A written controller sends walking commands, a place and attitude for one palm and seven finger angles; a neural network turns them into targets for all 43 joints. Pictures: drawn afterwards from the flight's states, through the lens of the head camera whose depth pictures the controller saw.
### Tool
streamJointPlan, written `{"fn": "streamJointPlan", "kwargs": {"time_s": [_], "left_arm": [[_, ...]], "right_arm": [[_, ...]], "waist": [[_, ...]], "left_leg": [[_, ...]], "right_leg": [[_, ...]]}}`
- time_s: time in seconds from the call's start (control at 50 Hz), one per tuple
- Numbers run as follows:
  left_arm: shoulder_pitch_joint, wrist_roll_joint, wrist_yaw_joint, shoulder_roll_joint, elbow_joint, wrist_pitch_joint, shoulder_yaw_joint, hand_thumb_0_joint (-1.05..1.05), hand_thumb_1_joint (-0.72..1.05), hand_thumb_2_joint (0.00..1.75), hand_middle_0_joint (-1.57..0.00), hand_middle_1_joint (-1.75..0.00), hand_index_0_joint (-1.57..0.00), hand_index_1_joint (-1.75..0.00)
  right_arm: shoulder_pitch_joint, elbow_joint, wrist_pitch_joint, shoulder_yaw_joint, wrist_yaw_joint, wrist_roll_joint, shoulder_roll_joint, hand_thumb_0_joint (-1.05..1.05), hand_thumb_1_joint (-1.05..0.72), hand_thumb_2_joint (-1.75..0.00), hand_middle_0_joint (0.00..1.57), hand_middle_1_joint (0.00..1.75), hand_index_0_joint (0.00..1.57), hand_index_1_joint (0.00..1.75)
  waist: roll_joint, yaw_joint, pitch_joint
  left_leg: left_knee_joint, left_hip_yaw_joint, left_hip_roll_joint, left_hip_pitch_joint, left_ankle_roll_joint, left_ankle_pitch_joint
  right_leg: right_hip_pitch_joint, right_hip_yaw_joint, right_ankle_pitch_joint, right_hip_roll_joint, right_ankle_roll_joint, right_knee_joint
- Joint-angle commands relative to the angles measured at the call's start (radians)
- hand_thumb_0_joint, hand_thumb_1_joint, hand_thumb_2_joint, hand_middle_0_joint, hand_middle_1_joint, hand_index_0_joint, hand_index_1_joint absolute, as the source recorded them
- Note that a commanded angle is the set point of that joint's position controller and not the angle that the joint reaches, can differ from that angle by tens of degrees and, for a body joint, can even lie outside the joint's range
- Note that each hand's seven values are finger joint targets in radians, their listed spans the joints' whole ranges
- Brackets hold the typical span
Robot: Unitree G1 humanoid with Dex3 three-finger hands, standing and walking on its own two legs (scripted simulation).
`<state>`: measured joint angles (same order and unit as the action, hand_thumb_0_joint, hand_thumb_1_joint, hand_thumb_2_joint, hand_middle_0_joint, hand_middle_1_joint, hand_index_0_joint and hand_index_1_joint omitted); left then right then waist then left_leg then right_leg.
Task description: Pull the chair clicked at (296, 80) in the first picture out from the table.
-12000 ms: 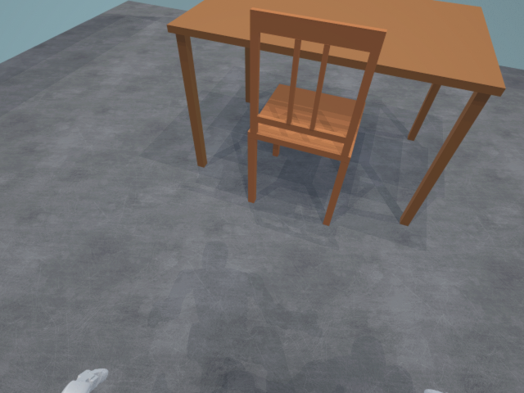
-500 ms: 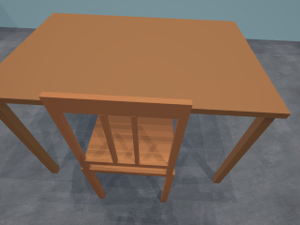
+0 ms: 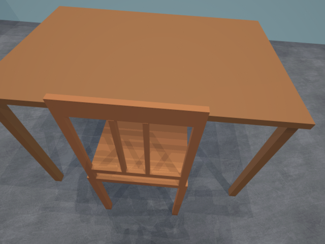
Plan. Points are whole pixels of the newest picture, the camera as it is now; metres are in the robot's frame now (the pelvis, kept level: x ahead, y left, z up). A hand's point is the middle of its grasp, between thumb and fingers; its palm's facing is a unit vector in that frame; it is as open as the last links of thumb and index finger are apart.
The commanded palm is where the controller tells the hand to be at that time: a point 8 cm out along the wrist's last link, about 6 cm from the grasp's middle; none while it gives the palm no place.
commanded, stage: raise the hand toward the chair's back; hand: left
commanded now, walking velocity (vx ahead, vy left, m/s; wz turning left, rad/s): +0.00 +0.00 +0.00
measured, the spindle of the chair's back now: (119, 148) +0.41 +0.17 -0.09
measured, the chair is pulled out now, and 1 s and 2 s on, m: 0.00 0.00 0.00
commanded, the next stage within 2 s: none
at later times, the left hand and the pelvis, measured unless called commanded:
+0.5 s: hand out of the picture +0.12 +0.18 -0.05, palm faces +0.16 -0.98 -0.08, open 10.4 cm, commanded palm +0.12 +0.23 -0.06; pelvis -0.05 -0.04 -0.10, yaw +3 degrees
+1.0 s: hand (91, 222) +0.18 +0.19 -0.06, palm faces -0.04 -1.00 -0.03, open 14.8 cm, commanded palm +0.15 +0.25 -0.04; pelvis -0.04 +0.00 -0.09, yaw +1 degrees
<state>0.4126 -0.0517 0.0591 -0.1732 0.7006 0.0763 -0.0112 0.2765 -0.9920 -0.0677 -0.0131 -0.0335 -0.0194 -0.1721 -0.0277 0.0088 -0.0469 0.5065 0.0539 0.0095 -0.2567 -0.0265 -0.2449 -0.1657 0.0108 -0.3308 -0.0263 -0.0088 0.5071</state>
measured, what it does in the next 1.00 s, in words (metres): lowers itself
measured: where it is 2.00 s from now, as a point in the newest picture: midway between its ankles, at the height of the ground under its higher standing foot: outside the picture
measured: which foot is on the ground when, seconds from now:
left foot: down 0.00-1.00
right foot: down 0.00-1.00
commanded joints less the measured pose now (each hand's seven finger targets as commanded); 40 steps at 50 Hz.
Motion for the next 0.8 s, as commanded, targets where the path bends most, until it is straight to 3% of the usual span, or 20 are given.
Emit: {"fn": "streamJointPlan", "kwargs": {"time_s": [0.0,0.02,0.06,0.08,0.1,0.14,0.16,0.18,0.22,0.24,0.28,0.32,0.36,0.44,0.5,0.54,0.62,0.68,0.72,0.78], "left_arm": [[0.062,-0.071,0.079,0.044,-0.609,-0.117,0.055,0.0,0.81,0.86,-0.19,-0.29,-0.19,-0.29],[-0.11,-0.121,0.053,0.037,-0.801,-0.151,0.06,0.0,0.78,0.85,-0.19,-0.28,-0.19,-0.28],[-0.12,-0.107,0.014,-0.044,-0.706,-0.253,-0.033,0.0,0.74,0.83,-0.18,-0.27,-0.18,-0.27],[-0.061,-0.099,-0.01,-0.043,-0.586,-0.3,-0.069,0.0,0.71,0.82,-0.18,-0.27,-0.18,-0.27],[-0.008,-0.107,-0.051,-0.003,-0.477,-0.364,-0.077,0.0,0.69,0.81,-0.18,-0.27,-0.18,-0.27],[0.138,-0.144,-0.169,0.013,-0.422,-0.507,-0.106,0.0,0.64,0.79,-0.17,-0.26,-0.17,-0.26],[0.201,-0.163,-0.233,-0.015,-0.424,-0.568,-0.144,0.0,0.62,0.78,-0.17,-0.26,-0.17,-0.26],[0.238,-0.166,-0.298,-0.067,-0.387,-0.614,-0.194,0.0,0.6,0.77,-0.17,-0.25,-0.17,-0.25],[0.153,-0.186,-0.419,-0.142,-0.402,-0.668,-0.241,0.0,0.55,0.75,-0.16,-0.25,-0.16,-0.25],[0.129,-0.188,-0.442,-0.183,-0.437,-0.663,-0.284,0.0,0.53,0.74,-0.16,-0.24,-0.16,-0.24],[0.043,-0.218,-0.441,-0.247,-0.589,-0.642,-0.333,0.0,0.48,0.72,-0.16,-0.23,-0.16,-0.23],[-0.076,-0.258,-0.404,-0.237,-0.8,-0.663,-0.33,0.0,0.43,0.7,-0.15,-0.23,-0.15,-0.23],[-0.177,-0.269,-0.347,-0.247,-1.016,-0.728,-0.327,0.0,0.39,0.68,-0.15,-0.22,-0.15,-0.22],[-0.207,-0.237,-0.343,-0.18,-1.032,-0.782,-0.177,0.0,0.29,0.64,-0.14,-0.2,-0.14,-0.2],[-0.182,-0.23,-0.427,-0.175,-0.837,-0.693,-0.128,0.0,0.22,0.61,-0.13,-0.19,-0.13,-0.19],[-0.139,-0.236,-0.481,-0.188,-0.72,-0.579,-0.144,0.0,0.18,0.59,-0.13,-0.19,-0.13,-0.19],[-0.04,-0.291,-0.476,-0.272,-0.749,-0.392,-0.32,0.0,0.08,0.55,-0.12,-0.17,-0.12,-0.17],[-0.011,-0.31,-0.362,-0.265,-0.86,-0.413,-0.406,0.0,0.01,0.52,-0.11,-0.16,-0.11,-0.16],[-0.013,-0.291,-0.294,-0.221,-0.923,-0.481,-0.373,0.0,-0.03,0.5,-0.11,-0.15,-0.11,-0.15],[-0.046,-0.228,-0.266,-0.199,-0.897,-0.574,-0.305,0.0,-0.1,0.47,-0.1,-0.14,-0.1,-0.14]], "right_arm": [[-0.051,0.201,-0.234,0.041,-0.039,-0.035,-0.136,0.0,-0.9,-0.9,0.2,0.3,0.2,0.3],[-0.065,0.28,-0.234,0.044,-0.037,-0.04,-0.183,0.0,-0.9,-0.9,0.2,0.3,0.2,0.3],[-0.09,0.315,-0.248,0.061,-0.047,-0.012,-0.206,0.0,-0.9,-0.9,0.2,0.3,0.2,0.3],[-0.085,0.333,-0.241,0.068,-0.041,-0.001,-0.207,0.0,-0.9,-0.9,0.2,0.3,0.2,0.3],[-0.101,0.351,-0.234,0.073,-0.033,0.009,-0.2,0.0,-0.9,-0.9,0.2,0.3,0.2,0.3],[-0.148,0.4,-0.236,0.092,-0.012,0.023,-0.193,0.0,-0.9,-0.9,0.2,0.3,0.2,0.3],[-0.162,0.43,-0.234,0.103,0.001,0.02,-0.192,0.0,-0.9,-0.9,0.2,0.3,0.2,0.3],[-0.171,0.452,-0.236,0.109,0.021,0.009,-0.189,0.0,-0.9,-0.9,0.2,0.3,0.2,0.3],[-0.193,0.517,-0.238,0.113,0.033,-0.005,-0.195,0.0,-0.9,-0.9,0.2,0.3,0.2,0.3],[-0.199,0.546,-0.229,0.114,0.031,-0.012,-0.19,0.0,-0.9,-0.9,0.2,0.3,0.2,0.3],[-0.221,0.593,-0.214,0.109,0.019,-0.013,-0.187,0.0,-0.9,-0.9,0.2,0.3,0.2,0.3],[-0.213,0.629,-0.217,0.103,0.004,-0.014,-0.166,0.0,-0.9,-0.9,0.2,0.3,0.2,0.3],[-0.181,0.612,-0.227,0.097,-0.014,-0.005,-0.152,0.0,-0.9,-0.9,0.2,0.3,0.2,0.3],[-0.142,0.546,-0.251,0.081,-0.036,0.004,-0.168,0.0,-0.9,-0.9,0.2,0.3,0.2,0.3],[-0.132,0.524,-0.259,0.07,-0.047,-0.014,-0.192,0.0,-0.9,-0.9,0.2,0.3,0.2,0.3],[-0.132,0.538,-0.244,0.069,-0.059,-0.03,-0.203,0.0,-0.9,-0.9,0.2,0.3,0.2,0.3],[-0.163,0.601,-0.204,0.075,-0.069,-0.043,-0.189,0.0,-0.9,-0.9,0.2,0.3,0.2,0.3],[-0.168,0.597,-0.193,0.078,-0.064,-0.031,-0.142,0.0,-0.9,-0.9,0.2,0.3,0.2,0.3],[-0.142,0.573,-0.198,0.083,-0.051,-0.021,-0.123,0.0,-0.9,-0.9,0.2,0.3,0.2,0.3],[-0.132,0.537,-0.202,0.09,-0.035,-0.006,-0.137,0.0,-0.9,-0.9,0.2,0.3,0.2,0.3]], "waist": [[0.173,-0.053,0.212],[0.125,-0.061,0.122],[-0.019,-0.089,0.033],[-0.1,-0.082,0.018],[-0.222,-0.059,0.025],[-0.302,0.015,0.092],[-0.278,0.043,0.154],[-0.176,0.071,0.195],[-0.033,0.052,0.273],[0.009,0.063,0.31],[0.079,0.063,0.357],[0.128,0.034,0.401],[0.206,0.005,0.449],[0.173,-0.079,0.353],[0.08,-0.111,0.274],[0.012,-0.092,0.268],[-0.03,0.008,0.412],[-0.008,0.044,0.469],[0.031,0.037,0.462],[0.036,-0.009,0.407]], "left_leg": [[-0.073,-0.099,-0.079,0.182,0.025,0.322],[-0.055,-0.109,-0.064,0.081,0.019,0.192],[0.048,-0.098,-0.025,-0.062,0.006,0.025],[0.107,-0.095,-0.01,-0.143,0.009,0.003],[0.17,-0.095,-0.016,-0.229,0.018,-0.013],[0.267,-0.076,-0.011,-0.367,0.026,-0.032],[0.307,-0.062,-0.002,-0.406,0.031,-0.021],[0.345,-0.049,0.009,-0.426,0.035,0.01],[0.427,-0.024,0.02,-0.473,0.035,0.0],[0.446,-0.01,0.023,-0.495,0.03,-0.024],[0.492,-0.006,0.022,-0.527,0.018,-0.079],[0.524,-0.018,0.008,-0.516,0.006,-0.122],[0.56,-0.037,-0.011,-0.477,-0.003,-0.098],[0.614,-0.074,-0.033,-0.533,-0.011,-0.139],[0.63,-0.089,-0.034,-0.611,-0.014,-0.195],[0.617,-0.087,-0.026,-0.651,-0.017,-0.221],[0.56,-0.077,-0.007,-0.595,-0.019,-0.13],[0.532,-0.08,-0.018,-0.549,-0.011,-0.026],[0.512,-0.077,-0.025,-0.497,-0.006,0.038],[0.525,-0.081,-0.033,-0.491,-0.008,0.047]], "right_leg": [[-0.223,0.082,0.041,0.021,0.034,0.081],[-0.22,0.093,0.059,0.018,0.029,0.054],[-0.324,0.103,0.041,0.03,0.02,0.027],[-0.386,0.114,0.013,0.037,0.02,0.061],[-0.47,0.125,-0.023,0.044,0.019,0.129],[-0.532,0.105,-0.034,0.043,0.022,0.242],[-0.515,0.087,-0.006,0.041,0.027,0.287],[-0.488,0.058,0.061,0.032,0.036,0.322],[-0.49,0.017,0.085,0.013,0.039,0.377],[-0.496,0.01,0.033,0.015,0.04,0.393],[-0.525,-0.043,-0.078,0.009,0.031,0.387],[-0.556,-0.086,-0.196,0.007,0.025,0.372],[-0.592,-0.089,-0.187,0.02,0.031,0.391],[-0.734,-0.073,-0.221,0.041,0.034,0.418],[-0.75,-0.093,-0.279,0.033,0.017,0.379],[-0.714,-0.117,-0.335,0.021,0.006,0.336],[-0.518,-0.116,-0.238,-0.002,-0.007,0.318],[-0.463,-0.063,-0.04,0.011,-0.006,0.375],[-0.498,-0.018,0.058,0.026,0.006,0.414],[-0.597,0.02,0.057,0.039,0.011,0.452]]}}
